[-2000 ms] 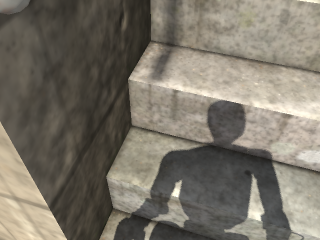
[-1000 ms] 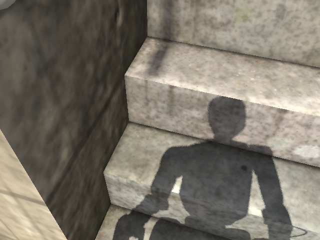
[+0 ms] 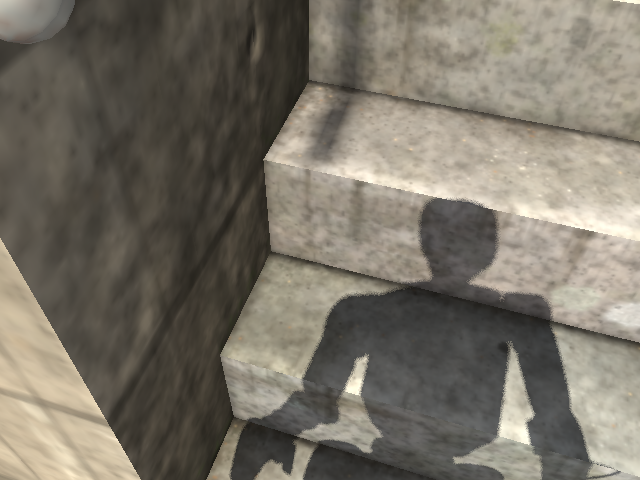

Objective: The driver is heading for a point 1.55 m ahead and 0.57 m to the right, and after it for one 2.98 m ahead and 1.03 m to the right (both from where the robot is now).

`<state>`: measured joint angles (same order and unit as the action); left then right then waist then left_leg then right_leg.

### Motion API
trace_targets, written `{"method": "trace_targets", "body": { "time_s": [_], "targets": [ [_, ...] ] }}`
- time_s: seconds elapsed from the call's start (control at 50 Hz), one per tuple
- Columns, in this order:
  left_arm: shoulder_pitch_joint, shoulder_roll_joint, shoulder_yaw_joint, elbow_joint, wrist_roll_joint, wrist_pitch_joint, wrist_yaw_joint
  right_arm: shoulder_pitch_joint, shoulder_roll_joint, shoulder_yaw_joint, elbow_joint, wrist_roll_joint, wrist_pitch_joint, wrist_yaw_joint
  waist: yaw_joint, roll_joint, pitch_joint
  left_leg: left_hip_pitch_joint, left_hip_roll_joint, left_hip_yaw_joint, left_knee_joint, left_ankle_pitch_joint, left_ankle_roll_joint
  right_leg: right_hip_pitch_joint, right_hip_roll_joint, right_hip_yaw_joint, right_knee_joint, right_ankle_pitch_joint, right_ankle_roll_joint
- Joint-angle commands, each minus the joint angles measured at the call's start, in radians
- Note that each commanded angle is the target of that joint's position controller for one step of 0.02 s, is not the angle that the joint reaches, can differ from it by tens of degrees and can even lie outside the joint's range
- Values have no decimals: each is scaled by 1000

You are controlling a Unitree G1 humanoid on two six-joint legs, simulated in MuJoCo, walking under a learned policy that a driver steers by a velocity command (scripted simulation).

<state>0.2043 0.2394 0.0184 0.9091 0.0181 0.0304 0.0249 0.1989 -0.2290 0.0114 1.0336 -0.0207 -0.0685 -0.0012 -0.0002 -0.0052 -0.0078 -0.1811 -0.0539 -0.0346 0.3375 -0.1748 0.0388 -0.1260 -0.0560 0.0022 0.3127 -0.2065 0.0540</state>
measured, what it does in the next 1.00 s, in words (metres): stands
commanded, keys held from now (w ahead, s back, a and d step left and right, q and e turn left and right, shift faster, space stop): no key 0.08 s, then w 0.92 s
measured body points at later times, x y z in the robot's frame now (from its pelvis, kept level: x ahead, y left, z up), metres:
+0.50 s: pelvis +0.00 +0.00 +0.00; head +0.01 +0.00 +0.45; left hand +0.07 +0.25 -0.14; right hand +0.05 -0.25 -0.14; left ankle +0.00 +0.10 -0.75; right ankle -0.03 -0.15 -0.75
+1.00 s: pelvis +0.00 +0.01 +0.00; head +0.01 +0.01 +0.45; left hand +0.12 +0.26 -0.12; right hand +0.09 -0.24 -0.14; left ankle +0.00 +0.10 -0.75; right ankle -0.03 -0.15 -0.75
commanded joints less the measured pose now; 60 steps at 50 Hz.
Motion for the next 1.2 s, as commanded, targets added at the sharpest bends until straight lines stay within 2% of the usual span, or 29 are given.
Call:
{"method": "trace_targets", "body": {
  "time_s": [0.02, 0.06, 0.08, 0.1, 0.12, 0.14, 0.16, 0.2, 0.38, 0.4, 0.42, 0.44, 0.58, 0.6, 0.64, 0.74, 0.8, 0.84, 0.96, 1.14, 1.16, 1.2],
  "targets": [
    [9, 105, 24, -40, 0, -7, 5, 22, -108, -20, -35, -1, -6, -2, -2, 7, -22, 0, 127, -101, -49, 187, 4, 10, -59, 50, -25, 153, -28],
    [17, 113, 24, -39, 10, -5, -1, 30, -116, -22, -33, -5, 4, -4, -1, 20, -16, 4, 120, -103, -46, 166, 7, -3, -58, 48, -20, 142, -28],
    [21, 113, 25, -36, 10, -6, -4, 31, -113, -22, -36, -6, 8, -7, -1, 16, -16, 6, 121, -105, -46, 158, 9, -10, -57, 48, -20, 134, -27],
    [45, 160, 41, -9, -21, 7, 12, -19, -145, -30, -108, -30, -2, 0, -41, -28, -7, 32, 175, -165, -60, 170, 20, -66, -15, 19, 40, 83, -16],
    [40, 53, 11, -42, 18, 1, 3, 14, -97, -15, -33, -6, 9, -9, 38, 91, -52, -24, 127, -121, -63, 44, 17, 31, -72, 59, -44, 70, -20],
    [13, 96, 16, -40, 17, -3, 0, 35, -82, -15, -37, 6, 16, -18, -7, 9, 6, -38, 114, -108, -90, -4, 13, -2, -56, 56, -42, 62, -27],
    [2, 99, 17, -40, 11, -9, -2, 44, -100, -18, -30, 1, 19, -24, -4, -3, 15, -34, 110, -104, -89, -20, 9, -11, -53, 53, -47, 68, -29],
    [16, 103, 16, -30, 9, -16, -5, 43, -107, -19, -33, -5, 20, -30, -3, 0, 19, -27, 107, -105, -99, -20, 9, -17, -51, 50, -45, 61, -31],
    [26, 101, 7, -32, 9, -28, -1, 54, -102, -18, -25, 1, 14, -31, 5, 1, 6, -6, 100, -98, -91, 55, 12, -4, -50, 44, -50, 88, -31],
    [23, 88, 4, -34, 13, -29, -6, 50, -91, -14, -30, -2, 12, -27, 8, 17, 4, -5, 101, -95, -82, 84, 11, -6, -55, 45, -51, 106, -29],
    [25, 94, 5, -33, 13, -30, -8, 58, -91, -14, -29, -1, 12, -26, 5, 10, -2, 1, 101, -96, -78, 102, 12, -4, -54, 42, -48, 113, -29],
    [24, 87, 6, -33, 5, -27, -3, 58, -84, -12, -30, 3, 4, -25, 9, -5, -4, -6, 108, -94, -81, 107, 8, 7, -53, 42, -52, 112, -27],
    [22, 89, 8, -40, 6, -21, 6, 60, -93, -13, -32, 4, -8, -19, 12, 5, -14, 2, 106, -94, -74, 154, 8, 18, -53, 40, -48, 131, -27],
    [-7, 75, 4, -62, 7, -29, 6, 41, -100, -14, -35, 5, -10, -18, 6, 12, -21, 14, 106, -93, -78, 147, 8, 18, -63, 45, -59, 133, -22],
    [-16, 85, 8, -68, 5, -38, 5, 35, -104, -16, -36, 4, -11, -18, 4, -6, -22, 27, 111, -99, -78, 178, 12, 17, -64, 42, -60, 145, -16],
    [-23, 87, 8, -82, 3, -52, 4, 23, -112, -21, -39, 4, -7, -16, 4, -6, -27, 46, 114, -105, -80, 224, 18, 19, -67, 37, -59, 168, -9],
    [-31, 86, 8, -89, 3, -51, 4, 11, -111, -22, -41, 4, -7, -13, 4, -5, -33, 52, 115, -107, -82, 232, 19, 24, -69, 36, -58, 165, -6],
    [-37, 77, 8, -94, 7, -48, -1, -6, -110, -24, -45, -3, -7, -7, 9, 5, -15, 54, 117, -114, -105, 229, 1, 15, -75, 30, -56, 154, -9],
    [-57, 85, 12, -105, 6, -50, -4, -24, -117, -28, -49, -1, -8, -4, 6, -3, -40, 82, 119, -115, -104, 236, 2, 16, -82, 31, -54, 151, -7],
    [-70, 86, 15, -110, 8, -49, -4, -42, -117, -28, -50, -1, -9, -1, 5, -3, -39, 72, 119, -117, -107, 204, 3, 24, -86, 31, -56, 147, -5],
    [-63, 88, 16, -99, -1, -49, -2, -44, -113, -28, -50, -4, -13, 3, -3, 7, -50, 77, 122, -112, -104, 201, 1, 24, -89, 36, -56, 145, -12],
    [-67, 89, 17, -100, 1, -49, 0, -47, -113, -28, -46, -2, -17, 8, -3, 4, -42, 65, 122, -114, -104, 198, 0, 28, -89, 34, -56, 144, -14]
  ]
}}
